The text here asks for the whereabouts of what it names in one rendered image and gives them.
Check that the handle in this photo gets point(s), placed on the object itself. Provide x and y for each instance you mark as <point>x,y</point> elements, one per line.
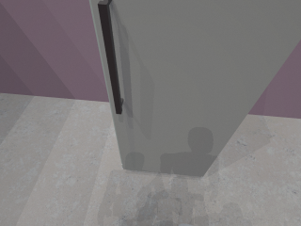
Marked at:
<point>108,39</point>

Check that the fridge door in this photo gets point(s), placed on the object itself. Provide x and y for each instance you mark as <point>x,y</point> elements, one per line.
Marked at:
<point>189,72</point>

